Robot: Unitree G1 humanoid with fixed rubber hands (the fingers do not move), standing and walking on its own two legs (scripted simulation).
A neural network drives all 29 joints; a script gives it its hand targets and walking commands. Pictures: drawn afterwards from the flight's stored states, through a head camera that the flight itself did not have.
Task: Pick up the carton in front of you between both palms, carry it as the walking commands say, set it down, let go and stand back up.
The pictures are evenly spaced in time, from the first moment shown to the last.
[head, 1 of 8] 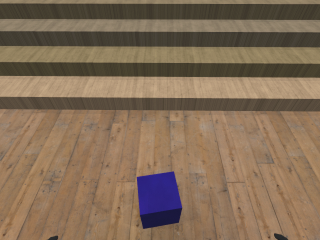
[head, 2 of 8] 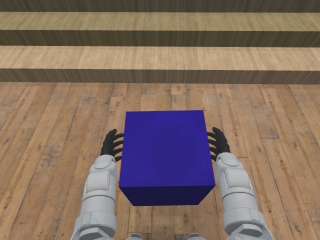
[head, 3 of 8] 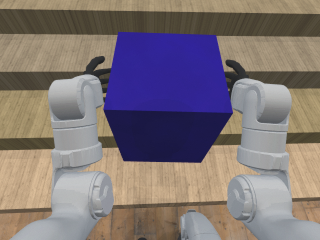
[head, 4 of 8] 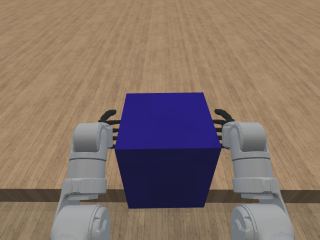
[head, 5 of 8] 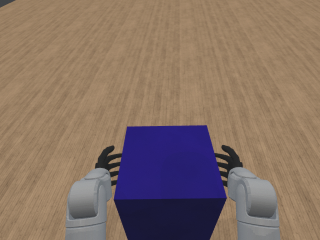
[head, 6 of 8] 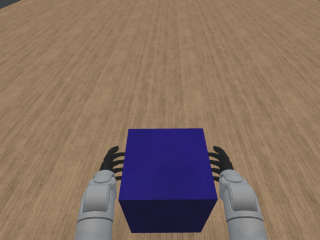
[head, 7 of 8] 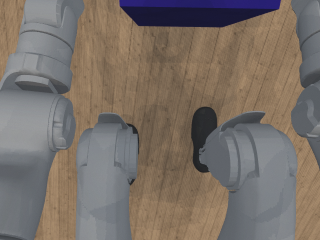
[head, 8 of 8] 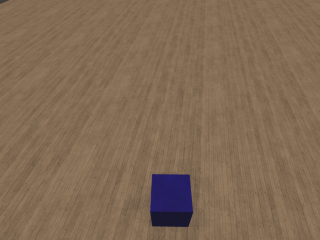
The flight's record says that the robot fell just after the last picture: no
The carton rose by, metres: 1.65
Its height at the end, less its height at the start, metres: +0.91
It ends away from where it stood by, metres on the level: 6.23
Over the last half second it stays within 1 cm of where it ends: yes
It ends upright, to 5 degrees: yes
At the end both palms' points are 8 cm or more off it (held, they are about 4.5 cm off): yes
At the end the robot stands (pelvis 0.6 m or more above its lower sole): yes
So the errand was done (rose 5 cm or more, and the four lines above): yes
